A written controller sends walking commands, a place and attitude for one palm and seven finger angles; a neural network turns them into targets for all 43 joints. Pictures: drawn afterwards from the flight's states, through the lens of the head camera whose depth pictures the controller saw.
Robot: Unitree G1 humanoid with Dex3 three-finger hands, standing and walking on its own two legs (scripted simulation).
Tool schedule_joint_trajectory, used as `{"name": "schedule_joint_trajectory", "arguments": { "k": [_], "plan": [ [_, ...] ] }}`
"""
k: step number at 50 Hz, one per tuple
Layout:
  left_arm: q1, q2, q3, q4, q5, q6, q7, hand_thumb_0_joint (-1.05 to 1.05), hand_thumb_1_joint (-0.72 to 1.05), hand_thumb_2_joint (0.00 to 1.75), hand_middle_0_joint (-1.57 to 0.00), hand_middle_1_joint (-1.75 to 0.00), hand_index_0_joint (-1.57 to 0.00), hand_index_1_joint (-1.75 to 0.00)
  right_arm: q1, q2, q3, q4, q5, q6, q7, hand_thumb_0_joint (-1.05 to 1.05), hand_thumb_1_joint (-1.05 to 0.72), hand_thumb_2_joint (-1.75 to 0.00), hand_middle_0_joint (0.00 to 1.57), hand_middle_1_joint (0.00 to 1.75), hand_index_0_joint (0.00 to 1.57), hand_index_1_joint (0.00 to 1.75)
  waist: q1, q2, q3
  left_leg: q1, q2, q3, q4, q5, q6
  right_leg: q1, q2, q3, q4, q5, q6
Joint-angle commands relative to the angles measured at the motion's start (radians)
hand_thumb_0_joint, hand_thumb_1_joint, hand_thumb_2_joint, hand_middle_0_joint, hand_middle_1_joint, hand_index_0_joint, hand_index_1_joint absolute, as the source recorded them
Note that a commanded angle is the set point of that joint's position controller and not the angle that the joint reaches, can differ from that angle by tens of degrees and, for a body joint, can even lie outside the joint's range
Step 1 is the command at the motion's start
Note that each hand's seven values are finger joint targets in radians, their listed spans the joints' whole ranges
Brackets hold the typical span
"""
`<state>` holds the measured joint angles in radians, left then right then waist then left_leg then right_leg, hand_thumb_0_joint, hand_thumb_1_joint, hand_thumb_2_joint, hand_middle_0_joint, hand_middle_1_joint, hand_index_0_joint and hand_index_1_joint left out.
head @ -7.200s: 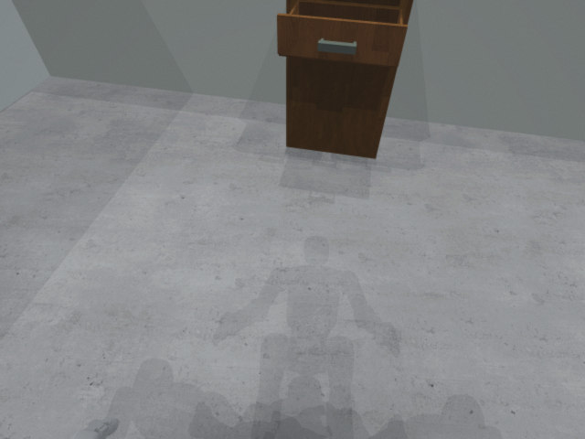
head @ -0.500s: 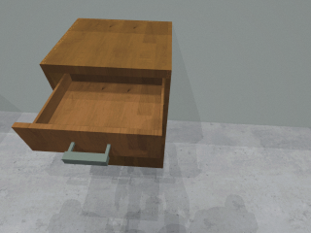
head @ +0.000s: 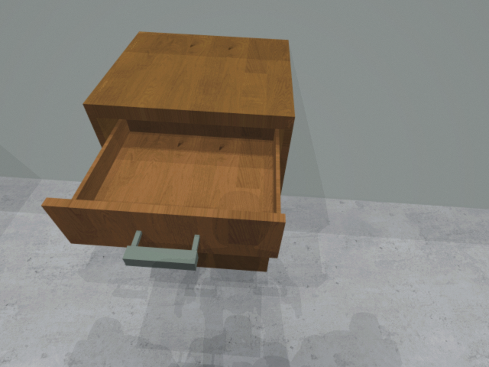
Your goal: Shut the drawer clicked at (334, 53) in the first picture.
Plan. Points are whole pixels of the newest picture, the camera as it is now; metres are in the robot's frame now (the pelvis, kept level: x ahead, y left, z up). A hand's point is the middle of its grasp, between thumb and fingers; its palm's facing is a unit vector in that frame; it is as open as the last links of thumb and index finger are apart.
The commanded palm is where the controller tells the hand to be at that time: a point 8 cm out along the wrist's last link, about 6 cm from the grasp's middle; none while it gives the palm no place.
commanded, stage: look again from close up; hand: left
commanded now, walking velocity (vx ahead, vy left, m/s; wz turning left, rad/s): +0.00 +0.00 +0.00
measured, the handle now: (164, 247) +0.34 +0.19 -0.05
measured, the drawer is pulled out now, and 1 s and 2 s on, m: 0.28 0.28 0.28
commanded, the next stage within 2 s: raise the hand and make a fist in 0.04 s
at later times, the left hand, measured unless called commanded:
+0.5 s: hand (138, 353) +0.15 +0.18 -0.04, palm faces +0.00 -1.00 -0.05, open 6.3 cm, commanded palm +0.10 +0.24 -0.04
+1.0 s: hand (139, 342) +0.16 +0.17 -0.01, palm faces +0.05 -1.00 -0.07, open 3.8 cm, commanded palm +0.11 +0.22 +0.00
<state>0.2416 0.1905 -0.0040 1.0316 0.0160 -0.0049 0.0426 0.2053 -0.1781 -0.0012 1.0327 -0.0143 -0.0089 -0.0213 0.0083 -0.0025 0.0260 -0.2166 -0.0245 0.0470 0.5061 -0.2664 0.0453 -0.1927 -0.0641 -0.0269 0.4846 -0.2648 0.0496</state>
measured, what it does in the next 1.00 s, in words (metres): lowers itself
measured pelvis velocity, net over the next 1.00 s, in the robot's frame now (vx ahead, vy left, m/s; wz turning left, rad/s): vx -0.02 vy -0.04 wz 0.03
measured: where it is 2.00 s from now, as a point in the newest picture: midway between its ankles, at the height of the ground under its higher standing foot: outside the picture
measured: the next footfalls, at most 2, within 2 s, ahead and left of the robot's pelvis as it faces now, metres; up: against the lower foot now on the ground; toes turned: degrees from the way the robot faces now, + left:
none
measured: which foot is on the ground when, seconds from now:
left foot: down 0.00-1.00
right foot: down 0.00-1.00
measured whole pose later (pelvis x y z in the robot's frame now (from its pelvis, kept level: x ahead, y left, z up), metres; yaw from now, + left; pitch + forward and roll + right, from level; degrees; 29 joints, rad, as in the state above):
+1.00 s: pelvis -0.02 -0.04 -0.07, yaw +2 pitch +12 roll -1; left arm 0.56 0.24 0.24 -0.10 -0.32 -0.36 -0.32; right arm 0.27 -0.20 -0.02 0.57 0.04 -0.24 -0.06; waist -0.01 0.03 -0.14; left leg -0.78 0.03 -0.03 1.05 -0.47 -0.01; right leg -0.74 0.00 -0.09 1.02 -0.49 -0.03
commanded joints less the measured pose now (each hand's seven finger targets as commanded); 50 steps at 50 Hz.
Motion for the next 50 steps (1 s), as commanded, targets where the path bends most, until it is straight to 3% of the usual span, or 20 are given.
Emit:
{"name": "schedule_joint_trajectory", "arguments": {
  "k": [1, 6, 7, 8, 9, 10, 11, 12, 14, 15, 16, 18, 21, 25, 28, 30, 32, 40, 47, 50],
  "plan": [
    [0.066, 0.099, 0.014, -0.022, 0.002, -0.004, 0.004, 0.0, 0.9, 0.9, -0.2, -0.3, -0.2, -0.3, 0.04, -0.138, -0.027, -0.023, 0.003, -0.016, 0.0, 0.0, -0.9, -0.9, 0.2, 0.3, 0.2, 0.3, -0.004, 0.048, 0.013, 0.017, 0.134, -0.137, -0.159, 0.21, -0.004, -0.003, -0.032, 0.026, -0.055, 0.098, -0.041],
    [0.074, 0.096, 0.013, -0.006, 0.002, -0.005, 0.005, 0.0, 0.9, 0.9, -0.2, -0.3, -0.2, -0.3, 0.044, -0.137, -0.026, -0.005, 0.006, -0.015, 0.0, 0.0, -0.9, -0.9, 0.2, 0.3, 0.2, 0.3, -0.005, 0.022, 0.007, 0.043, 0.132, -0.127, -0.163, 0.237, -0.007, 0.009, -0.04, 0.026, -0.064, 0.124, -0.037],
    [0.14, 0.108, 0.009, 0.022, 0.01, -0.021, 0.039, 0.0, 0.9, 0.9, -0.2, -0.3, -0.2, -0.3, 0.015, -0.155, -0.023, -0.067, 0.014, -0.025, 0.001, 0.0, -0.9, -0.9, 0.2, 0.3, 0.2, 0.3, 0.014, -0.111, 0.003, 0.009, 0.159, -0.104, 0.039, 0.465, -0.025, 0.0, -0.071, 0.075, -0.064, 0.367, -0.043],
    [-0.659, 0.408, 0.273, -1.524, -0.155, -0.228, 0.044, 0.0, 0.9, 0.9, -0.22, -0.32, -0.22, -0.32, 0.066, -0.267, -0.057, -0.375, 0.055, -0.161, -0.025, 0.0, -0.9, -0.9, 0.2, 0.3, 0.2, 0.3, -0.099, 0.072, -0.512, 0.271, 0.069, -0.126, -0.065, 0.502, -0.065, 0.02, 0.037, -0.057, 0.046, 0.357, -0.071],
    [-0.067, 0.267, 0.164, -1.265, -0.083, -0.177, 0.053, 0.0, 0.9, 0.9, -0.24, -0.34, -0.24, -0.34, -0.019, -0.185, -0.023, -0.354, 0.042, -0.257, -0.064, 0.0, -0.9, -0.9, 0.2, 0.3, 0.2, 0.3, 0.012, 0.213, -0.461, 0.37, 0.123, -0.13, -0.091, 0.604, -0.074, -0.083, 0.054, -0.051, 0.14, 0.081, -0.079],
    [0.199, 0.008, 0.01, -1.102, -0.136, -0.051, 0.075, 0.0, 0.9, 0.9, -0.26, -0.37, -0.26, -0.37, -0.039, -0.144, -0.027, -0.331, 0.051, -0.294, -0.05, 0.0, -0.9, -0.9, 0.2, 0.3, 0.2, 0.3, -0.03, 0.228, -0.283, 0.192, 0.097, -0.129, -0.134, 0.489, -0.112, -0.175, 0.056, -0.069, 0.178, -0.083, -0.064],
    [0.134, -0.044, -0.003, -1.096, -0.153, -0.051, 0.066, 0.0, 0.9, 0.9, -0.28, -0.39, -0.28, -0.39, 0.018, -0.16, -0.041, -0.299, 0.051, -0.302, -0.041, 0.0, -0.9, -0.9, 0.2, 0.3, 0.2, 0.3, -0.06, 0.141, -0.122, 0.078, 0.083, -0.12, -0.115, 0.338, -0.095, -0.221, 0.051, -0.065, 0.164, -0.089, -0.06],
    [0.088, -0.02, 0.017, -1.135, -0.158, -0.099, 0.048, 0.0, 0.9, 0.9, -0.3, -0.41, -0.3, -0.41, -0.015, -0.177, -0.05, -0.36, 0.04, -0.317, -0.034, 0.0, -0.9, -0.9, 0.2, 0.3, 0.2, 0.3, -0.062, 0.133, -0.012, -0.03, 0.061, -0.125, -0.058, 0.189, -0.076, -0.26, 0.054, -0.08, 0.121, -0.083, -0.067],
    [0.285, 0.068, 0.177, -1.001, -0.177, -0.218, -0.008, 0.0, 0.9, 0.9, -0.34, -0.45, -0.34, -0.45, -0.034, -0.187, -0.067, -0.409, 0.019, -0.319, -0.022, 0.0, -0.9, -0.9, 0.2, 0.3, 0.2, 0.3, -0.017, 0.01, -0.043, -0.197, 0.031, -0.114, 0.05, 0.011, -0.067, -0.295, 0.068, -0.103, 0.104, -0.071, -0.078],
    [0.348, 0.115, 0.261, -0.92, -0.187, -0.289, -0.048, 0.0, 0.9, 0.9, -0.36, -0.47, -0.36, -0.47, -0.041, -0.19, -0.081, -0.43, 0.022, -0.309, -0.017, 0.0, -0.9, -0.9, 0.2, 0.3, 0.2, 0.3, 0.004, -0.114, -0.062, -0.27, 0.024, -0.101, 0.099, 0.005, -0.066, -0.301, 0.076, -0.114, 0.141, -0.086, -0.08],
    [0.419, 0.034, 0.219, -0.86, -0.205, -0.366, -0.112, 0.0, 0.9, 0.9, -0.38, -0.5, -0.38, -0.5, -0.065, -0.179, -0.084, -0.463, 0.02, -0.306, -0.01, 0.0, -0.9, -0.9, 0.2, 0.3, 0.2, 0.3, 0.017, -0.222, -0.069, -0.342, 0.023, -0.086, 0.155, -0.014, -0.065, -0.368, 0.084, -0.121, 0.206, -0.123, -0.077],
    [0.438, 0.0, 0.202, -0.857, -0.246, -0.526, -0.252, 0.0, 0.9, 0.9, -0.42, -0.54, -0.42, -0.54, -0.101, -0.18, -0.097, -0.514, 0.023, -0.313, 0.016, 0.0, -0.9, -0.9, 0.2, 0.3, 0.2, 0.3, 0.033, -0.177, -0.109, -0.456, 0.017, -0.059, 0.273, -0.063, -0.067, -0.475, 0.08, -0.101, 0.324, -0.163, -0.081],
    [0.414, 0.12, 0.281, -0.93, -0.28, -0.66, -0.424, 0.0, 0.9, 0.9, -0.48, -0.6, -0.48, -0.6, -0.118, -0.193, -0.104, -0.605, 0.041, -0.332, 0.048, 0.0, -0.9, -0.9, 0.2, 0.3, 0.2, 0.3, 0.053, 0.042, -0.219, -0.517, 0.009, -0.048, 0.376, -0.095, -0.062, -0.528, 0.068, -0.048, 0.432, -0.183, -0.098],
    [0.277, 0.158, 0.318, -1.2, -0.373, -0.573, -0.435, 0.0, 0.9, 0.9, -0.56, -0.69, -0.56, -0.69, -0.109, -0.191, -0.092, -0.696, 0.06, -0.329, 0.015, 0.0, -0.9, -0.9, 0.2, 0.3, 0.2, 0.3, 0.035, 0.064, -0.329, -0.544, 0.009, -0.065, 0.423, -0.182, -0.037, -0.546, 0.075, 0.002, 0.432, -0.29, -0.082],
    [0.194, 0.161, 0.285, -1.391, -0.354, -0.562, -0.369, 0.0, 0.9, 0.9, -0.62, -0.75, -0.62, -0.75, -0.058, -0.173, -0.084, -0.687, 0.056, -0.324, -0.017, 0.0, -0.9, -0.9, 0.2, 0.3, 0.2, 0.3, -0.011, 0.101, -0.319, -0.529, 0.018, -0.069, 0.465, -0.171, -0.021, -0.568, 0.074, 0.03, 0.402, -0.301, -0.078],
    [0.107, 0.194, 0.272, -1.432, -0.32, -0.567, -0.339, 0.0, 0.9, 0.9, -0.66, -0.8, -0.66, -0.8, -0.03, -0.176, -0.077, -0.659, 0.05, -0.318, -0.034, 0.0, -0.9, -0.9, 0.2, 0.3, 0.2, 0.3, -0.053, 0.065, -0.306, -0.546, 0.027, -0.079, 0.499, -0.162, -0.012, -0.594, 0.079, 0.041, 0.401, -0.296, -0.074],
    [0.133, 0.175, 0.242, -1.369, -0.312, -0.551, -0.354, 0.0, 0.9, 0.9, -0.7, -0.84, -0.7, -0.84, -0.034, -0.171, -0.07, -0.645, 0.055, -0.317, -0.042, 0.0, -0.9, -0.9, 0.2, 0.3, 0.2, 0.3, -0.06, 0.073, -0.257, -0.572, 0.029, -0.081, 0.508, -0.175, -0.013, -0.601, 0.075, 0.054, 0.379, -0.319, -0.073],
    [0.291, 0.226, 0.367, -1.247, -0.365, -0.364, -0.412, 0.0, 0.9, 0.9, -0.86, -1.01, -0.86, -1.01, -0.078, -0.152, -0.063, -0.642, 0.07, -0.3, -0.056, 0.0, -0.9, -0.9, 0.2, 0.3, 0.2, 0.3, 0.009, 0.012, -0.356, -0.54, 0.02, -0.076, 0.475, -0.03, -0.016, -0.388, 0.046, 0.083, 0.321, -0.135, -0.046],
    [0.371, 0.152, 0.303, -1.303, -0.354, -0.412, -0.363, 0.0, 0.9, 0.9, -1.0, -1.17, -1.0, -1.17, -0.064, -0.14, -0.07, -0.645, 0.061, -0.299, -0.039, 0.0, -0.9, -0.9, 0.2, 0.3, 0.2, 0.3, -0.001, -0.044, -0.29, -0.513, 0.019, -0.078, 0.427, 0.005, -0.022, -0.395, 0.045, 0.04, 0.33, -0.036, -0.037],
    [0.367, 0.178, 0.312, -1.33, -0.347, -0.446, -0.359, 0.0, 0.9, 0.9, -1.06, -1.23, -1.06, -1.23, -0.061, -0.149, -0.073, -0.638, 0.061, -0.306, -0.04, 0.0, -0.9, -0.9, 0.2, 0.3, 0.2, 0.3, -0.008, -0.016, -0.286, -0.497, 0.019, -0.077, 0.428, -0.002, -0.019, -0.406, 0.047, 0.043, 0.325, -0.058, -0.043]
  ]
}}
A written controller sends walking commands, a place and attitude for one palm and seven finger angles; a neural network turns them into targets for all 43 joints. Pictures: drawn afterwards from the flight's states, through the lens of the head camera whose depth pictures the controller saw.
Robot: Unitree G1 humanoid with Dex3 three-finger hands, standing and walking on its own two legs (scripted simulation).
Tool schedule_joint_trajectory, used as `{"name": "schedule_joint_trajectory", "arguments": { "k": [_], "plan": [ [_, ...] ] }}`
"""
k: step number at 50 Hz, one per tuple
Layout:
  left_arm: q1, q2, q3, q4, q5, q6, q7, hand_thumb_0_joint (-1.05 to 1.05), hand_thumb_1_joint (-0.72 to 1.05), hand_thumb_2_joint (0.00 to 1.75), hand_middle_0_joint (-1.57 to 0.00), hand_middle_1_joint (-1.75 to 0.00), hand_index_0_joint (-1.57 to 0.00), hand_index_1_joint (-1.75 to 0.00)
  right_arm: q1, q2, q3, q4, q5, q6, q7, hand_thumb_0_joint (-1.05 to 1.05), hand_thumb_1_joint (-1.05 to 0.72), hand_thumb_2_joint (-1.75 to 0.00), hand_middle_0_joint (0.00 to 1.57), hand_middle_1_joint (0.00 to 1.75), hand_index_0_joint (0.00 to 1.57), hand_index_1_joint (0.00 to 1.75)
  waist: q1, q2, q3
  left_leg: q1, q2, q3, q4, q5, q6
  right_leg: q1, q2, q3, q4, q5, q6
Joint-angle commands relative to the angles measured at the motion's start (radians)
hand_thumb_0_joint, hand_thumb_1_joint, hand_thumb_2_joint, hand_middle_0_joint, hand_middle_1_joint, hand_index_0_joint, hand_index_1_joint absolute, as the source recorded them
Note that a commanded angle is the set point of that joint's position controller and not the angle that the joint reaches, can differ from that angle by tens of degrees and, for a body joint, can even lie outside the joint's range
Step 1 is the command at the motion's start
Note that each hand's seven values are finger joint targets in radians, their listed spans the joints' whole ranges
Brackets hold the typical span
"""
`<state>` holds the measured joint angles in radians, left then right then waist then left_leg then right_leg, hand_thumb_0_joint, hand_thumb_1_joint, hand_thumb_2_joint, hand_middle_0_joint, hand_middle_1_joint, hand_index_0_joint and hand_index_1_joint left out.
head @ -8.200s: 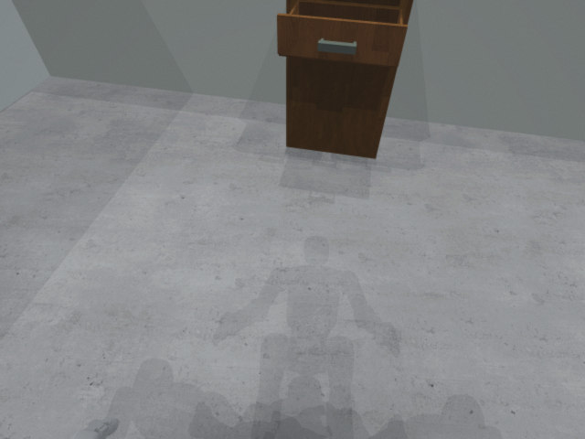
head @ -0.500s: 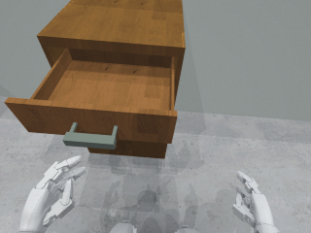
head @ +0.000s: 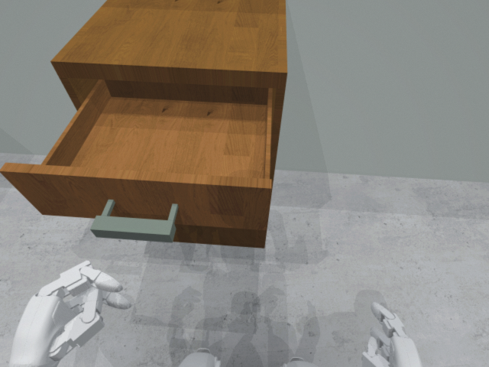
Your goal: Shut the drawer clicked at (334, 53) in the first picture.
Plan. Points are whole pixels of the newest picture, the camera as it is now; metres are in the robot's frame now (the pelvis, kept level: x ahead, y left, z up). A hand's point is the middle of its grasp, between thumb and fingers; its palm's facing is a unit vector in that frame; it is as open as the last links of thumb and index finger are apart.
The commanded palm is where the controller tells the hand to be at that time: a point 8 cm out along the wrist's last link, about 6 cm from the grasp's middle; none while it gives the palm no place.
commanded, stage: raise the hand and make a fist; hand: left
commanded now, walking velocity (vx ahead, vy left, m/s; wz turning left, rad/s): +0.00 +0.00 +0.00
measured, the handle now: (138, 217) +0.36 +0.21 +0.01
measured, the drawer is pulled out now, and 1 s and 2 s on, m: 0.28 0.28 0.28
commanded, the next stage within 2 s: bring the fist close to the handle in 1.04 s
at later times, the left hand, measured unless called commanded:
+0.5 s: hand (98, 314) +0.18 +0.19 +0.10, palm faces +0.00 -1.00 -0.04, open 3.2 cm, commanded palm +0.14 +0.24 +0.11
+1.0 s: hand (100, 309) +0.18 +0.18 +0.11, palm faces +0.01 -1.00 -0.06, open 3.3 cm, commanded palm +0.14 +0.24 +0.12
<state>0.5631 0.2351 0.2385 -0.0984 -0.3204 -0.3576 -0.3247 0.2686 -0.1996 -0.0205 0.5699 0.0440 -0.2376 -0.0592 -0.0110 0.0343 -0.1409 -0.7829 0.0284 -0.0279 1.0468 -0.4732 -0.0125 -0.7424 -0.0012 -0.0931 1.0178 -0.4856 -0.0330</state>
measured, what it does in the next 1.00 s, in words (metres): stands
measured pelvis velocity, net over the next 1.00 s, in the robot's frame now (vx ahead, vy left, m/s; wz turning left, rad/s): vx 0.02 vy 0.02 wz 0.00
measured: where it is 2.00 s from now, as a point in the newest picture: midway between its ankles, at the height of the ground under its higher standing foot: outside the picture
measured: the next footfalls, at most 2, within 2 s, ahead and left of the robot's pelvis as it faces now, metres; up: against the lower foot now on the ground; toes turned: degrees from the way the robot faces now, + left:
none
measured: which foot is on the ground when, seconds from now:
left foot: down 0.00-1.00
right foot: down 0.00-1.00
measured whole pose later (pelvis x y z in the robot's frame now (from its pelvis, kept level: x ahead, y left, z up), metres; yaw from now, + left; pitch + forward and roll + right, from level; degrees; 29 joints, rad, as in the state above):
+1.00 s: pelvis +0.02 +0.02 +0.01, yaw +0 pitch +9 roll -2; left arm 0.70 0.21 0.09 -0.39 -0.24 -0.26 -0.18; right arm 0.28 -0.22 0.01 0.47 0.05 -0.21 -0.04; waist 0.00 0.04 -0.14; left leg -0.66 0.01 -0.02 0.99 -0.48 0.02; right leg -0.60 -0.01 -0.08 0.93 -0.48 -0.01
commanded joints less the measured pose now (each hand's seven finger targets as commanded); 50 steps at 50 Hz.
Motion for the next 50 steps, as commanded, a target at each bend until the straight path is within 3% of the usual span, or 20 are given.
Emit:
{"name": "schedule_joint_trajectory", "arguments": {
  "k": [1, 3, 5, 10, 12, 15, 18, 20, 23, 25, 28, 29, 35, 36, 41, 47, 50],
  "plan": [
    [0.058, 0.122, 0.057, -0.207, -0.008, -0.101, 0.006, 0.0, 0.9, 0.9, -1.08, -1.25, -1.08, -1.25, -0.112, -0.128, -0.056, -0.18, 0.005, -0.076, -0.002, 0.0, -0.9, -0.9, 0.2, 0.3, 0.2, 0.3, 0.012, -0.063, -0.119, 0.08, -0.034, 0.0, -0.124, 0.2, 0.039, 0.134, -0.01, 0.097, -0.207, 0.139, 0.034],
    [0.062, 0.111, 0.032, -0.262, -0.007, -0.117, 0.007, 0.0, 0.9, 0.9, -1.12, -1.3, -1.12, -1.3, -0.108, -0.132, -0.055, -0.19, 0.006, -0.083, 0.001, 0.0, -0.9, -0.9, 0.2, 0.3, 0.2, 0.3, 0.015, -0.011, -0.143, 0.109, -0.035, 0.001, -0.134, 0.214, 0.041, 0.135, -0.005, 0.08, -0.194, 0.145, 0.025],
    [0.051, 0.128, 0.036, -0.286, 0.001, -0.118, 0.023, 0.0, 0.9, 0.9, -1.16, -1.34, -1.16, -1.34, -0.113, -0.135, -0.054, -0.186, 0.005, -0.083, 0.0, 0.0, -0.9, -0.9, 0.2, 0.3, 0.2, 0.3, 0.011, -0.007, -0.132, 0.128, -0.031, -0.003, -0.139, 0.213, 0.044, 0.123, 0.001, 0.067, -0.193, 0.144, 0.021],
    [0.074, 0.097, -0.01, -0.324, 0.023, -0.09, 0.052, 0.0, 0.9, 0.9, -1.26, -1.45, -1.26, -1.45, -0.112, -0.138, -0.047, -0.203, 0.008, -0.073, 0.004, 0.0, -0.9, -0.9, 0.2, 0.3, 0.2, 0.3, 0.011, 0.018, -0.126, 0.174, -0.026, -0.011, -0.173, 0.216, 0.043, 0.116, 0.011, 0.028, -0.185, 0.157, 0.016],
    [0.077, 0.057, -0.072, -0.364, 0.035, -0.065, 0.06, 0.0, 0.9, 0.9, -1.3, -1.49, -1.3, -1.49, -0.101, -0.136, -0.041, -0.223, 0.009, -0.068, 0.01, 0.0, -0.9, -0.9, 0.2, 0.3, 0.2, 0.3, 0.008, 0.038, -0.134, 0.199, -0.024, -0.014, -0.188, 0.234, 0.041, 0.122, 0.012, 0.012, -0.176, 0.178, 0.015],
    [0.1, 0.084, -0.057, -0.38, 0.06, -0.021, 0.094, 0.0, 0.9, 0.9, -1.36, -1.56, -1.36, -1.56, -0.109, -0.134, -0.038, -0.237, 0.007, -0.051, 0.015, 0.0, -0.9, -0.9, 0.2, 0.3, 0.2, 0.3, 0.017, 0.017, -0.118, 0.198, -0.02, -0.02, -0.205, 0.243, 0.04, 0.142, 0.013, 0.004, -0.18, 0.188, 0.014],
    [0.133, 0.058, -0.083, -0.427, 0.068, 0.007, 0.112, 0.0, 0.9, 0.9, -1.4, -1.6, -1.4, -1.6, -0.107, -0.123, -0.032, -0.262, 0.007, -0.034, 0.023, 0.0, -0.9, -0.9, 0.2, 0.3, 0.2, 0.3, 0.023, 0.027, -0.114, 0.217, -0.017, -0.019, -0.217, 0.267, 0.035, 0.15, 0.014, -0.008, -0.178, 0.209, 0.015],
    [0.143, 0.066, -0.077, -0.423, 0.077, 0.021, 0.128, 0.0, 0.9, 0.9, -1.4, -1.6, -1.4, -1.6, -0.12, -0.123, -0.027, -0.261, 0.006, -0.021, 0.026, 0.0, -0.9, -0.9, 0.2, 0.3, 0.2, 0.3, 0.022, 0.01, -0.075, 0.202, -0.014, -0.023, -0.225, 0.248, 0.035, 0.148, 0.018, -0.011, -0.184, 0.192, 0.014],
    [0.134, 0.039, -0.122, -0.494, 0.08, 0.023, 0.134, 0.0, 0.9, 0.9, -1.4, -1.6, -1.4, -1.6, -0.104, -0.124, -0.02, -0.283, 0.005, -0.015, 0.03, 0.0, -0.9, -0.9, 0.2, 0.3, 0.2, 0.3, 0.015, 0.035, -0.089, 0.222, -0.013, -0.025, -0.227, 0.251, 0.033, 0.142, 0.016, -0.014, -0.181, 0.189, 0.014],
    [0.135, 0.067, -0.1, -0.505, 0.084, 0.024, 0.142, 0.0, 0.9, 0.9, -1.4, -1.6, -1.4, -1.6, -0.11, -0.126, -0.02, -0.28, 0.004, -0.014, 0.029, 0.0, -0.9, -0.9, 0.2, 0.3, 0.2, 0.3, 0.015, 0.02, -0.088, 0.222, -0.012, -0.027, -0.225, 0.244, 0.034, 0.146, 0.019, -0.011, -0.186, 0.188, 0.014],
    [0.145, 0.037, -0.139, -0.535, 0.084, 0.025, 0.136, 0.0, 0.9, 0.9, -1.4, -1.6, -1.4, -1.6, -0.099, -0.125, -0.015, -0.293, 0.007, -0.015, 0.032, 0.0, -0.9, -0.9, 0.2, 0.3, 0.2, 0.3, 0.012, 0.029, -0.093, 0.23, -0.011, -0.028, -0.232, 0.236, 0.032, 0.144, 0.018, -0.014, -0.187, 0.174, 0.015],
    [0.127, 0.047, -0.134, -0.535, 0.084, 0.029, 0.136, 0.0, 0.9, 0.9, -1.4, -1.6, -1.4, -1.6, -0.095, -0.127, -0.014, -0.291, 0.008, -0.015, 0.03, 0.0, -0.9, -0.9, 0.2, 0.3, 0.2, 0.3, 0.004, 0.02, -0.079, 0.226, -0.01, -0.03, -0.232, 0.218, 0.032, 0.137, 0.018, -0.013, -0.193, 0.163, 0.016],
    [0.136, 0.062, -0.109, -0.501, 0.086, 0.059, 0.146, 0.0, 0.9, 0.9, -1.4, -1.6, -1.4, -1.6, -0.105, -0.132, -0.012, -0.289, 0.014, -0.016, 0.022, 0.0, -0.9, -0.9, 0.2, 0.3, 0.2, 0.3, 0.013, -0.001, -0.051, 0.207, -0.013, -0.033, -0.252, 0.173, 0.034, 0.152, 0.018, -0.01, -0.212, 0.122, 0.014],
    [0.143, 0.041, -0.127, -0.51, 0.084, 0.062, 0.144, 0.0, 0.9, 0.9, -1.4, -1.6, -1.4, -1.6, -0.104, -0.129, -0.01, -0.294, 0.013, -0.018, 0.021, 0.0, -0.9, -0.9, 0.2, 0.3, 0.2, 0.3, 0.013, -0.001, -0.058, 0.212, -0.016, -0.028, -0.251, 0.18, 0.035, 0.156, 0.015, -0.01, -0.214, 0.131, 0.016],
    [0.162, 0.073, -0.075, -0.51, 0.075, 0.052, 0.149, 0.0, 0.9, 0.9, -1.4, -1.6, -1.4, -1.6, -0.104, -0.125, -0.015, -0.285, 0.012, -0.024, 0.02, 0.0, -0.9, -0.9, 0.2, 0.3, 0.2, 0.3, 0.031, 0.011, -0.083, 0.213, -0.02, -0.016, -0.25, 0.205, 0.033, 0.189, 0.012, -0.002, -0.219, 0.154, 0.012],
    [0.158, 0.046, -0.107, -0.507, 0.068, 0.026, 0.139, 0.0, 0.9, 0.9, -1.4, -1.6, -1.4, -1.6, -0.098, -0.129, -0.018, -0.273, 0.012, -0.038, 0.024, 0.0, -0.9, -0.9, 0.2, 0.3, 0.2, 0.3, 0.014, 0.002, -0.066, 0.212, -0.023, -0.009, -0.236, 0.22, 0.036, 0.181, 0.012, 0.002, -0.223, 0.182, 0.016],
    [0.142, 0.08, -0.075, -0.477, 0.069, 0.026, 0.139, 0.0, 0.9, 0.9, -1.4, -1.6, -1.4, -1.6, -0.101, -0.132, -0.021, -0.262, 0.011, -0.036, 0.02, 0.0, -0.9, -0.9, 0.2, 0.3, 0.2, 0.3, 0.011, -0.013, -0.053, 0.197, -0.025, -0.009, -0.232, 0.2, 0.038, 0.179, 0.013, 0.015, -0.236, 0.168, 0.018]
  ]
}}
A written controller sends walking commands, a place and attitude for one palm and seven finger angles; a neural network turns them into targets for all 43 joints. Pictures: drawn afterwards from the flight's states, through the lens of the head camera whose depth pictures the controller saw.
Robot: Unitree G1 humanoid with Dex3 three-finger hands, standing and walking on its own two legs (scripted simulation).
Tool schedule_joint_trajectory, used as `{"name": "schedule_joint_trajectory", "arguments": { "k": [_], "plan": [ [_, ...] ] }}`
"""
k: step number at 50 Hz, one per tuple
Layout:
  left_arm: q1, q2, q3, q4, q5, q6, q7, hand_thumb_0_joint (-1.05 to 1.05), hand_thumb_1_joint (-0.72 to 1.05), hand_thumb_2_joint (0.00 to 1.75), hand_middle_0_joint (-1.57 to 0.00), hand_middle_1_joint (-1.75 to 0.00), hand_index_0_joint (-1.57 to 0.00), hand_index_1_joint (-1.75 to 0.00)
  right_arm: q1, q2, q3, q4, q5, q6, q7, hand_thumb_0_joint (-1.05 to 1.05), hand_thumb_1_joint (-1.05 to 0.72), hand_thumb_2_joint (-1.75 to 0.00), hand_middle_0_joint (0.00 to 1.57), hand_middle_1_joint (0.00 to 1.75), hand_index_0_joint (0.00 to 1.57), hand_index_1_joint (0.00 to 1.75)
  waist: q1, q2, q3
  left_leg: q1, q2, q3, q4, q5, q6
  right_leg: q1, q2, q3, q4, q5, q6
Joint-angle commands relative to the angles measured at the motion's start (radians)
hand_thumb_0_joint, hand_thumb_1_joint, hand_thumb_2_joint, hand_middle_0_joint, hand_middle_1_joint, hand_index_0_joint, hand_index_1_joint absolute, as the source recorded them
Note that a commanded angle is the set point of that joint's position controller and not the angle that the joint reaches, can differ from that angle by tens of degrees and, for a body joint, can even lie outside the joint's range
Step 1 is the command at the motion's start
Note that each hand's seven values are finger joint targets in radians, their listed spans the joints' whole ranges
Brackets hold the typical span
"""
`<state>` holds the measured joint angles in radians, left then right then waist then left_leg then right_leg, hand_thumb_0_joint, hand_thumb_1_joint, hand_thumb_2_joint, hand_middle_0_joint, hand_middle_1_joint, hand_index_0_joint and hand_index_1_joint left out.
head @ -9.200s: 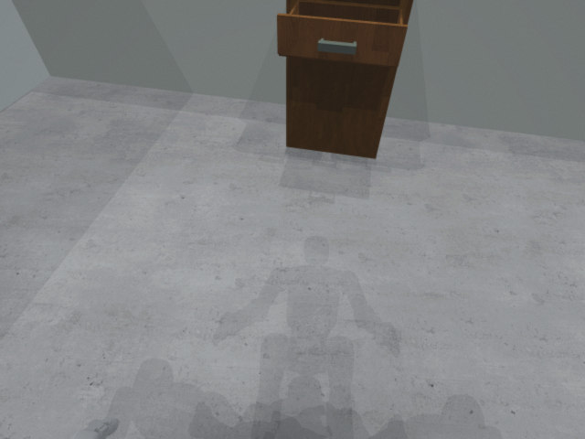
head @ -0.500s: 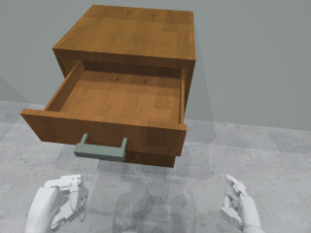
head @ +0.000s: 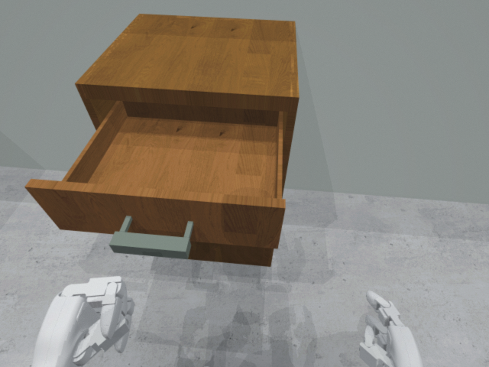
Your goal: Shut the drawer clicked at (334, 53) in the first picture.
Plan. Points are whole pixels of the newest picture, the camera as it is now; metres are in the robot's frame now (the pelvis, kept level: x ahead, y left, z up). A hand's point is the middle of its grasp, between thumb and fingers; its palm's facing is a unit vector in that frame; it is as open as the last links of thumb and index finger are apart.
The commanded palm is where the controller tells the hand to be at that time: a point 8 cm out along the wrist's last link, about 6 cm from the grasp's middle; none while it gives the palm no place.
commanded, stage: raise the hand and make a fist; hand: left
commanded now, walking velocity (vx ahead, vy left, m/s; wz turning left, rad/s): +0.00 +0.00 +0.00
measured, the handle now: (155, 234) +0.35 +0.19 +0.00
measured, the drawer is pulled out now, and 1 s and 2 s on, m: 0.28 0.28 0.26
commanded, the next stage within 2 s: bring the fist close to the handle in 0.04 s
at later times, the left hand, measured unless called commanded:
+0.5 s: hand (142, 307) +0.19 +0.16 +0.06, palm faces -0.01 -1.00 -0.06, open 3.3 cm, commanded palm +0.17 +0.21 +0.06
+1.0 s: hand (167, 293) +0.23 +0.14 +0.01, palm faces -0.04 -1.00 -0.05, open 3.3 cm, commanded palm +0.22 +0.20 +0.01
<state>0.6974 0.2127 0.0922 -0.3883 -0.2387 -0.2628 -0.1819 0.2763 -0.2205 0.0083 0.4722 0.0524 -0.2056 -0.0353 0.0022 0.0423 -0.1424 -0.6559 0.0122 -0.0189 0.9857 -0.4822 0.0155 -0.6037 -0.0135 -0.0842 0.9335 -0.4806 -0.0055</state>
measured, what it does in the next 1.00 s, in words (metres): stands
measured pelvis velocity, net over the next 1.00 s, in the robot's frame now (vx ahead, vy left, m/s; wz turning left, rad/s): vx -0.01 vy -0.01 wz -0.01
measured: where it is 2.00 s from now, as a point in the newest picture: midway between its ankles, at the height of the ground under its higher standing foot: outside the picture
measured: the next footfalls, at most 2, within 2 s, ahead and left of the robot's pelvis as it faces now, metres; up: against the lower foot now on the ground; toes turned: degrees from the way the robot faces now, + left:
none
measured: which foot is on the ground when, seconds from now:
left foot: down 0.00-1.00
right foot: down 0.00-1.00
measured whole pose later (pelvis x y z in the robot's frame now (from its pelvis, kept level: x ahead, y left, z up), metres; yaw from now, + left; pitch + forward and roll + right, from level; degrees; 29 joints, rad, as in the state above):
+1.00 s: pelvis -0.01 -0.01 -0.04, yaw -1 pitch +17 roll -1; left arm 0.34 0.20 0.07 -0.03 -0.19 -0.39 -0.16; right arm 0.23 -0.23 0.01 0.49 0.01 -0.14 -0.03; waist -0.02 0.03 -0.16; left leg -0.93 0.02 -0.02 1.17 -0.54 0.00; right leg -0.89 -0.01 -0.08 1.14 -0.55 -0.03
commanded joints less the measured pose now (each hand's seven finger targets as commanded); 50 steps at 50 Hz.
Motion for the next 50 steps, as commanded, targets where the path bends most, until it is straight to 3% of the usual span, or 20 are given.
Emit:
{"name": "schedule_joint_trajectory", "arguments": {
  "k": [1, 7, 10, 12, 20, 22, 28, 31, 34, 37, 41, 44, 45, 46, 50],
  "plan": [
    [0.01, 0.105, 0.079, -0.191, -0.012, -0.071, -0.005, 0.0, 0.9, 0.9, -1.4, -1.6, -1.4, -1.6, -0.105, -0.111, -0.052, -0.165, 0.004, -0.067, -0.006, 0.0, -0.9, -0.9, 0.2, 0.3, 0.2, 0.3, -0.002, -0.024, -0.061, 0.076, -0.009, -0.015, -0.171, 0.21, 0.01, 0.042, 0.024, 0.008, -0.153, 0.163, -0.009],
    [-0.007, 0.099, 0.083, -0.183, -0.028, -0.078, -0.02, 0.0, 0.9, 0.9, -1.4, -1.6, -1.4, -1.6, -0.105, -0.109, -0.049, -0.16, 0.006, -0.069, -0.011, 0.0, -0.9, -0.9, 0.2, 0.3, 0.2, 0.3, -0.004, -0.016, -0.072, 0.083, -0.013, -0.009, -0.163, 0.218, 0.013, 0.052, 0.021, 0.018, -0.164, 0.177, -0.007],
    [-0.045, 0.099, 0.093, -0.096, -0.029, -0.08, -0.03, 0.0, 0.9, 0.9, -1.4, -1.6, -1.4, -1.6, -0.107, -0.117, -0.049, -0.137, -0.001, -0.064, -0.014, 0.0, -0.9, -0.9, 0.2, 0.3, 0.2, 0.3, -0.016, -0.055, -0.037, 0.056, -0.015, -0.012, -0.15, 0.215, 0.013, 0.037, 0.022, 0.025, -0.169, 0.183, -0.004],
    [-0.064, 0.069, 0.056, -0.093, -0.028, -0.091, -0.045, 0.0, 0.9, 0.9, -1.4, -1.6, -1.4, -1.6, -0.104, -0.118, -0.049, -0.143, -0.002, -0.066, -0.013, 0.0, -0.9, -0.9, 0.2, 0.3, 0.2, 0.3, -0.021, -0.038, -0.047, 0.064, -0.017, -0.009, -0.143, 0.219, 0.013, 0.025, 0.019, 0.023, -0.157, 0.191, -0.003],
    [-0.157, 0.119, 0.109, -0.032, -0.02, -0.129, -0.035, 0.0, 0.9, 0.9, -1.4, -1.6, -1.4, -1.6, -0.096, -0.122, -0.053, -0.13, -0.012, -0.054, -0.016, 0.0, -0.9, -0.9, 0.2, 0.3, 0.2, 0.3, -0.017, -0.027, -0.113, 0.041, -0.019, -0.006, -0.107, 0.245, 0.013, 0.022, 0.019, 0.037, -0.123, 0.218, -0.006],
    [-0.161, 0.087, 0.078, -0.021, -0.02, -0.135, -0.037, 0.0, 0.9, 0.9, -1.4, -1.6, -1.4, -1.6, -0.097, -0.118, -0.051, -0.136, -0.014, -0.051, -0.012, 0.0, -0.9, -0.9, 0.2, 0.3, 0.2, 0.3, -0.016, -0.005, -0.126, 0.038, -0.021, -0.004, -0.104, 0.252, 0.01, 0.018, 0.016, 0.032, -0.108, 0.229, -0.007],
    [-0.201, 0.082, 0.061, 0.032, -0.011, -0.145, -0.031, 0.0, 0.9, 0.9, -1.4, -1.6, -1.4, -1.6, -0.093, -0.127, -0.056, -0.133, -0.019, -0.038, -0.011, 0.0, -0.9, -0.9, 0.2, 0.3, 0.2, 0.3, -0.025, -0.016, -0.143, 0.007, -0.017, -0.004, -0.077, 0.254, 0.009, -0.016, 0.017, 0.033, -0.077, 0.24, -0.005],
    [-0.217, 0.099, 0.09, 0.077, -0.003, -0.152, -0.021, 0.0, 0.9, 0.9, -1.4, -1.6, -1.4, -1.6, -0.09, -0.131, -0.059, -0.126, -0.021, -0.023, -0.013, 0.0, -0.9, -0.9, 0.2, 0.3, 0.2, 0.3, -0.021, -0.047, -0.151, -0.023, -0.014, -0.007, -0.066, 0.255, 0.008, -0.027, 0.02, 0.028, -0.055, 0.237, -0.007],
    [-0.229, 0.086, 0.073, 0.063, -0.007, -0.173, -0.018, 0.0, 0.9, 0.9, -1.4, -1.6, -1.4, -1.6, -0.09, -0.129, -0.06, -0.129, -0.023, -0.022, -0.009, 0.0, -0.9, -0.9, 0.2, 0.3, 0.2, 0.3, -0.018, -0.006, -0.192, -0.02, -0.014, -0.003, -0.046, 0.269, 0.007, -0.041, 0.019, 0.031, -0.032, 0.25, -0.01],
    [-0.272, 0.063, 0.036, 0.073, 0.005, -0.189, -0.009, 0.0, 0.9, 0.9, -1.4, -1.6, -1.4, -1.6, -0.086, -0.132, -0.06, -0.125, -0.027, -0.019, -0.006, 0.0, -0.9, -0.9, 0.2, 0.3, 0.2, 0.3, -0.032, -0.006, -0.194, -0.033, -0.011, -0.008, -0.027, 0.269, 0.006, -0.08, 0.019, 0.026, -0.007, 0.246, -0.011],
    [-0.347, 0.078, 0.036, 0.117, 0.025, -0.198, 0.008, 0.0, 0.9, 0.9, -1.4, -1.6, -1.4, -1.6, -0.081, -0.143, -0.06, -0.119, -0.033, -0.008, -0.005, 0.0, -0.9, -0.9, 0.2, 0.3, 0.2, 0.3, -0.043, -0.022, -0.195, -0.076, -0.009, -0.013, 0.0, 0.229, 0.007, -0.132, 0.021, 0.028, 0.02, 0.201, -0.012],
    [-0.347, 0.076, 0.043, 0.138, 0.026, -0.198, 0.014, 0.0, 0.9, 0.9, -1.4, -1.6, -1.4, -1.6, -0.078, -0.143, -0.061, -0.129, -0.032, 0.002, -0.001, 0.0, -0.9, -0.9, 0.2, 0.3, 0.2, 0.3, -0.031, -0.03, -0.229, -0.091, -0.01, -0.01, 0.011, 0.23, 0.006, -0.125, 0.021, 0.029, 0.035, 0.206, -0.013],
    [-0.378, 0.098, 0.054, 0.141, 0.033, -0.2, 0.021, 0.0, 0.9, 0.9, -1.4, -1.6, -1.4, -1.6, -0.08, -0.147, -0.06, -0.123, -0.035, 0.006, -0.002, 0.0, -0.9, -0.9, 0.2, 0.3, 0.2, 0.3, -0.032, -0.02, -0.237, -0.097, -0.01, -0.011, 0.021, 0.239, 0.008, -0.128, 0.021, 0.034, 0.043, 0.214, -0.015],
    [-0.377, 0.08, 0.042, 0.139, 0.032, -0.199, 0.022, 0.0, 0.9, 0.9, -1.4, -1.6, -1.4, -1.6, -0.079, -0.142, -0.059, -0.129, -0.035, 0.01, 0.0, 0.0, -0.9, -0.9, 0.2, 0.3, 0.2, 0.3, -0.027, 0.0, -0.251, -0.095, -0.011, -0.008, 0.021, 0.237, 0.007, -0.13, 0.02, 0.034, 0.047, 0.21, -0.016],
    [-0.436, 0.097, 0.055, 0.174, 0.035, -0.205, 0.031, 0.0, 0.9, 0.9, -1.4, -1.6, -1.4, -1.6, -0.079, -0.148, -0.059, -0.121, -0.037, 0.021, 0.001, 0.0, -0.9, -0.9, 0.2, 0.3, 0.2, 0.3, -0.034, -0.029, -0.262, -0.126, -0.009, -0.008, 0.045, 0.23, 0.01, -0.142, 0.021, 0.042, 0.06, 0.21, -0.015]
  ]
}}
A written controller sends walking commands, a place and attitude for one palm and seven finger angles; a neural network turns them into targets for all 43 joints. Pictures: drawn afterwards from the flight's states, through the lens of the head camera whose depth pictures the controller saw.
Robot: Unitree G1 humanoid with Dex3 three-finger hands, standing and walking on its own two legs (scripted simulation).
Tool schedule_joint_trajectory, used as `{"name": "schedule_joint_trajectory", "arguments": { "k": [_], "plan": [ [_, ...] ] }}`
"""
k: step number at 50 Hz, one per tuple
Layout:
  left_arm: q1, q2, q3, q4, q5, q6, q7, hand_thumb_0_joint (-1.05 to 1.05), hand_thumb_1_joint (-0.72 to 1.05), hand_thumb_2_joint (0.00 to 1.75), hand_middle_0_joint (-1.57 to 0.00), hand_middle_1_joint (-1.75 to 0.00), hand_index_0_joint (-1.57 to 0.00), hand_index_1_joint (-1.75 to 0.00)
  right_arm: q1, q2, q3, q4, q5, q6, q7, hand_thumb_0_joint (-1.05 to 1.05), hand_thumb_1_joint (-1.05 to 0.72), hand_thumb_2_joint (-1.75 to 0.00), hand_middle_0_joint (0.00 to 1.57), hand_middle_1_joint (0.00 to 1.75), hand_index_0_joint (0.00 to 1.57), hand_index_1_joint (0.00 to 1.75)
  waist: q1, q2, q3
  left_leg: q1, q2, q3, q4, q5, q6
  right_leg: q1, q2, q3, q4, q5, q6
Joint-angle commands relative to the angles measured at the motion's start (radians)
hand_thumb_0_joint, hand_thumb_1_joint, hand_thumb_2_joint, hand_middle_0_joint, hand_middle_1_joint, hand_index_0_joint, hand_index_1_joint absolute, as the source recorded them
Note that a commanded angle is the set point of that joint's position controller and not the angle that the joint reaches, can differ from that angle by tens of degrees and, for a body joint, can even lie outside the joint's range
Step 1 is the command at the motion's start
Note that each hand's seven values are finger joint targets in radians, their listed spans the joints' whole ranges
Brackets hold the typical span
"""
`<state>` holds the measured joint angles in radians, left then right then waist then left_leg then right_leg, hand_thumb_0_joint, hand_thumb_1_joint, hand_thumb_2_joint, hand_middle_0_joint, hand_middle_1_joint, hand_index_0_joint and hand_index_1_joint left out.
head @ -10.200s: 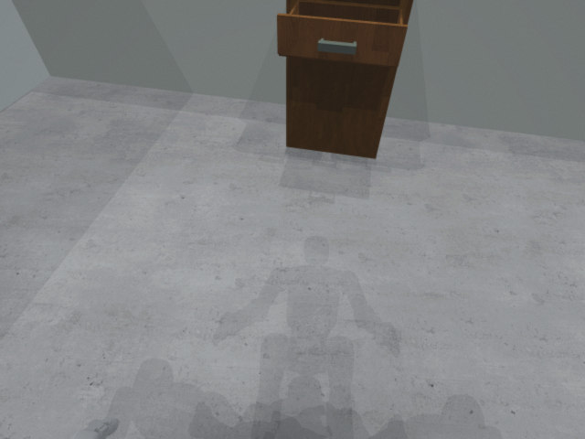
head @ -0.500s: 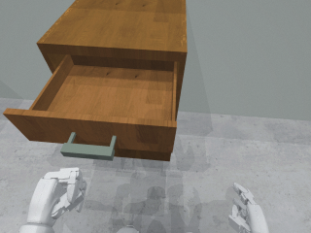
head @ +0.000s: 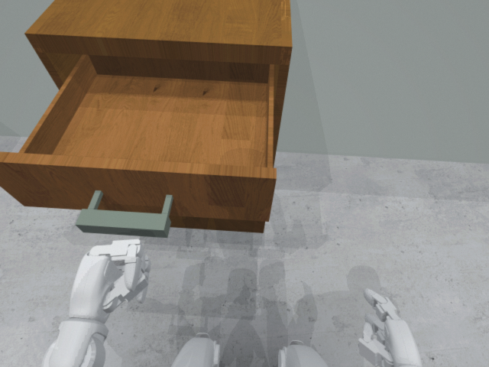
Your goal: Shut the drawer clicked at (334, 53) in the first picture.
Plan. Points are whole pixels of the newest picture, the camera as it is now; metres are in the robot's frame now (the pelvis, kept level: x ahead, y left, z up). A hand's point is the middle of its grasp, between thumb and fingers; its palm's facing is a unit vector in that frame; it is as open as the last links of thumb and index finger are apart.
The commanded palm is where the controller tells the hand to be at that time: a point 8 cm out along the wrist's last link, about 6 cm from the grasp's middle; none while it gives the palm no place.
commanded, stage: bring the fist close to the handle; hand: left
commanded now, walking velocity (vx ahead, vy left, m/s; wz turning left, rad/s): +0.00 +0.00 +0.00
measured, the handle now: (129, 210) +0.35 +0.21 +0.04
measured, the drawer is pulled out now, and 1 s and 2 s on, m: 0.28 0.26 0.13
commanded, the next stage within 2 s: push the drawer shut in 0.54 s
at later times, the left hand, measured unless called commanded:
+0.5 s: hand (144, 273) +0.25 +0.16 +0.03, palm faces -0.03 -1.00 -0.05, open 3.3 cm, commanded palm +0.23 +0.22 +0.04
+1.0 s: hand (148, 250) +0.29 +0.17 +0.03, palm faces -0.04 -1.00 -0.05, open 3.0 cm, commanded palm +0.28 +0.22 +0.04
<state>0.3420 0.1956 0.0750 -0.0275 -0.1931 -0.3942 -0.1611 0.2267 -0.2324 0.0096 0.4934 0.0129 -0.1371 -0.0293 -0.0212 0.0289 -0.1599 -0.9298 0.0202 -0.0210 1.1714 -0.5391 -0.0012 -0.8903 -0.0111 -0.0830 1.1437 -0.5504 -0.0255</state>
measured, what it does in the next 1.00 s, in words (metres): stands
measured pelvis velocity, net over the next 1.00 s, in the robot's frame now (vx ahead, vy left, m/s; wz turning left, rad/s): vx -0.01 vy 0.01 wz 0.00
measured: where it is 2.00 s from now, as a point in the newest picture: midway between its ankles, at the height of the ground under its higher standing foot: outside the picture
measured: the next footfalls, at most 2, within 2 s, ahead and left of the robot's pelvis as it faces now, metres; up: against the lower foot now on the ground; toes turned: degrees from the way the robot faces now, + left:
none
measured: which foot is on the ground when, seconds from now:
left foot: down 0.00-1.00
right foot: down 0.00-1.00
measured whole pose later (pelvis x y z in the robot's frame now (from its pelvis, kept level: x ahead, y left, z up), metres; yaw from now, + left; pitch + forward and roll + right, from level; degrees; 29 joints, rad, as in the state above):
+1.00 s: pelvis -0.01 +0.01 -0.01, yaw +0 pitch +19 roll -2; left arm 0.08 0.22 0.09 0.16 -0.19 -0.38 -0.15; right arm 0.20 -0.24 0.02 0.53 0.02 -0.07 -0.03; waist -0.03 0.03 -0.16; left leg -1.01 0.02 -0.03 1.22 -0.54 0.01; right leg -0.96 -0.02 -0.09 1.18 -0.55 -0.02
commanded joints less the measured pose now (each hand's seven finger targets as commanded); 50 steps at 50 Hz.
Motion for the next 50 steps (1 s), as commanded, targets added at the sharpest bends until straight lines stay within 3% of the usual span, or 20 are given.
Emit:
{"name": "schedule_joint_trajectory", "arguments": {
  "k": [1, 7, 10, 12, 15, 20, 23, 27, 31, 34, 35, 38, 45, 48, 50],
  "plan": [
    [-0.068, 0.099, 0.066, -0.164, -0.011, -0.071, 0.008, 0.0, 0.9, 0.9, -1.4, -1.6, -1.4, -1.6, -0.026, -0.132, -0.059, -0.144, 0.003, -0.043, -0.003, 0.0, -0.9, -0.9, 0.2, 0.3, 0.2, 0.3, -0.006, -0.011, -0.249, 0.14, -0.019, -0.003, -0.139, 0.283, 0.025, 0.148, 0.018, 0.04, -0.147, 0.279, 0.005],
    [-0.168, 0.121, 0.091, -0.092, -0.02, -0.082, -0.01, 0.0, 0.9, 0.9, -1.4, -1.6, -1.4, -1.6, -0.03, -0.139, -0.058, -0.127, 0.004, -0.027, -0.002, 0.0, -0.9, -0.9, 0.2, 0.3, 0.2, 0.3, -0.016, -0.004, -0.243, 0.09, -0.02, 0.001, -0.106, 0.253, 0.025, 0.112, 0.017, 0.053, -0.133, 0.254, 0.005],
    [-0.184, 0.127, 0.077, -0.161, -0.024, -0.092, -0.013, 0.0, 0.9, 0.9, -1.4, -1.6, -1.4, -1.6, -0.031, -0.141, -0.06, -0.136, 0.005, -0.03, -0.002, 0.0, -0.9, -0.9, 0.2, 0.3, 0.2, 0.3, -0.008, 0.028, -0.311, 0.138, -0.018, -0.005, -0.117, 0.29, 0.028, 0.136, 0.016, 0.049, -0.126, 0.279, 0.001],
    [-0.128, 0.116, 0.073, -0.171, -0.033, -0.085, -0.012, 0.0, 0.9, 0.9, -1.4, -1.6, -1.4, -1.6, -0.028, -0.136, -0.061, -0.142, 0.008, -0.027, 0.0, 0.0, -0.9, -0.9, 0.2, 0.3, 0.2, 0.3, 0.001, 0.026, -0.325, 0.156, -0.018, -0.003, -0.127, 0.315, 0.027, 0.156, 0.016, 0.045, -0.131, 0.309, 0.002],
    [-0.115, 0.127, 0.085, -0.133, -0.026, -0.069, 0.0, 0.0, 0.9, 0.9, -1.4, -1.6, -1.4, -1.6, -0.025, -0.138, -0.061, -0.135, 0.006, -0.015, -0.002, 0.0, -0.9, -0.9, 0.2, 0.3, 0.2, 0.3, -0.009, -0.023, -0.285, 0.118, -0.017, -0.005, -0.125, 0.294, 0.028, 0.151, 0.019, 0.044, -0.135, 0.294, 0.006],
    [-0.135, 0.113, 0.071, -0.135, -0.018, -0.074, 0.011, 0.0, 0.9, 0.9, -1.4, -1.6, -1.4, -1.6, -0.031, -0.141, -0.061, -0.141, 0.007, -0.007, -0.002, 0.0, -0.9, -0.9, 0.2, 0.3, 0.2, 0.3, -0.017, -0.014, -0.238, 0.109, -0.017, -0.01, -0.13, 0.248, 0.026, 0.105, 0.02, 0.035, -0.135, 0.236, 0.004],
    [-0.172, 0.101, 0.042, -0.149, -0.013, -0.084, 0.013, 0.0, 0.9, 0.9, -1.4, -1.6, -1.4, -1.6, -0.031, -0.141, -0.058, -0.144, 0.006, -0.008, -0.001, 0.0, -0.9, -0.9, 0.2, 0.3, 0.2, 0.3, -0.025, 0.009, -0.242, 0.122, -0.017, -0.012, -0.13, 0.231, 0.026, 0.086, 0.019, 0.036, -0.136, 0.215, 0.003],
    [-0.15, 0.12, 0.067, -0.151, -0.012, -0.09, 0.017, 0.0, 0.9, 0.9, -1.4, -1.6, -1.4, -1.6, -0.029, -0.14, -0.06, -0.145, 0.005, -0.005, -0.003, 0.0, -0.9, -0.9, 0.2, 0.3, 0.2, 0.3, -0.013, 0.009, -0.277, 0.131, -0.017, -0.01, -0.13, 0.248, 0.026, 0.103, 0.02, 0.037, -0.131, 0.23, 0.002],
    [-0.134, 0.088, 0.031, -0.145, -0.01, -0.07, 0.02, 0.0, 0.9, 0.9, -1.4, -1.6, -1.4, -1.6, -0.027, -0.139, -0.056, -0.151, 0.007, 0.0, 0.001, 0.0, -0.9, -0.9, 0.2, 0.3, 0.2, 0.3, -0.015, 0.015, -0.263, 0.145, -0.016, -0.019, -0.139, 0.257, 0.025, 0.09, 0.022, 0.025, -0.128, 0.23, 0.0],
    [-0.238, 0.1, 0.03, -0.139, 0.001, -0.063, 0.03, 0.0, 0.9, 0.9, -1.4, -1.6, -1.4, -1.6, -0.03, -0.143, -0.055, -0.145, 0.005, 0.007, -0.002, 0.0, -0.9, -0.9, 0.2, 0.3, 0.2, 0.3, -0.037, -0.002, -0.244, 0.125, -0.016, -0.019, -0.13, 0.22, 0.026, 0.068, 0.021, 0.029, -0.133, 0.202, 0.004],
    [-0.269, 0.122, 0.048, -0.136, 0.008, -0.066, 0.037, 0.0, 0.9, 0.9, -1.4, -1.6, -1.4, -1.6, -0.025, -0.146, -0.055, -0.136, 0.003, 0.007, -0.005, 0.0, -0.9, -0.9, 0.2, 0.3, 0.2, 0.3, -0.038, 0.002, -0.238, 0.125, -0.014, -0.026, -0.128, 0.222, 0.026, 0.056, 0.023, 0.027, -0.127, 0.196, 0.001],
    [-0.268, 0.115, 0.058, -0.112, 0.0, -0.065, 0.037, 0.0, 0.9, 0.9, -1.4, -1.6, -1.4, -1.6, -0.025, -0.142, -0.055, -0.135, 0.003, 0.009, -0.004, 0.0, -0.9, -0.9, 0.2, 0.3, 0.2, 0.3, -0.024, 0.004, -0.279, 0.136, -0.017, -0.017, -0.127, 0.248, 0.025, 0.088, 0.022, 0.032, -0.128, 0.228, 0.0],
    [-0.446, 0.139, 0.074, -0.042, -0.005, -0.051, 0.025, 0.0, 0.9, 0.9, -1.4, -1.6, -1.4, -1.6, -0.026, -0.15, -0.051, -0.099, 0.005, 0.016, -0.012, 0.0, -0.9, -0.9, 0.2, 0.3, 0.2, 0.3, -0.044, 0.015, -0.286, 0.132, -0.017, -0.02, -0.124, 0.237, 0.028, 0.081, 0.02, 0.039, -0.136, 0.216, 0.001],
    [-0.447, 0.137, 0.087, -0.018, -0.016, -0.048, 0.018, 0.0, 0.9, 0.9, -1.4, -1.6, -1.4, -1.6, -0.025, -0.149, -0.054, -0.093, 0.007, 0.017, -0.012, 0.0, -0.9, -0.9, 0.2, 0.3, 0.2, 0.3, -0.032, 0.012, -0.322, 0.152, -0.018, -0.015, -0.129, 0.265, 0.026, 0.109, 0.017, 0.042, -0.139, 0.251, 0.003],
    [-0.494, 0.143, 0.084, 0.012, -0.013, -0.044, 0.018, 0.0, 0.9, 0.9, -1.4, -1.6, -1.4, -1.6, -0.016, -0.153, -0.052, -0.082, 0.008, 0.02, -0.013, 0.0, -0.9, -0.9, 0.2, 0.3, 0.2, 0.3, -0.044, -0.003, -0.31, 0.152, -0.014, -0.021, -0.131, 0.269, 0.028, 0.1, 0.019, 0.038, -0.141, 0.251, 0.003]
  ]
}}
